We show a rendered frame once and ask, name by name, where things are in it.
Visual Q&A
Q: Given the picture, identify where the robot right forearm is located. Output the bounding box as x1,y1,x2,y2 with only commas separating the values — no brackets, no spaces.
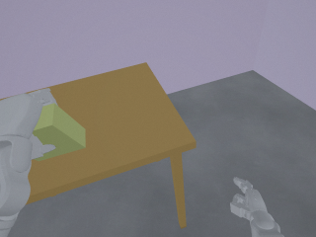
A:
249,210,284,237

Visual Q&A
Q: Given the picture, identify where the robot left hand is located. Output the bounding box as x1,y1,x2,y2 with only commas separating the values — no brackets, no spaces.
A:
0,88,57,160

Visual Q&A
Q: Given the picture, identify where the table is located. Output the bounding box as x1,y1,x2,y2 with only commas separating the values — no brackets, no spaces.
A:
0,62,197,229

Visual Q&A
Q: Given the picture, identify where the sponge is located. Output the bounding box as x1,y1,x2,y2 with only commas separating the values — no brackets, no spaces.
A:
33,103,86,161

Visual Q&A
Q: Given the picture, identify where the robot right hand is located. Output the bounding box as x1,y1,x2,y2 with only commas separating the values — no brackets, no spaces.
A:
230,177,268,221

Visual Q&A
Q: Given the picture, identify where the robot left forearm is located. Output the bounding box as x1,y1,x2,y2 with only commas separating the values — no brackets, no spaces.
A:
0,134,33,237

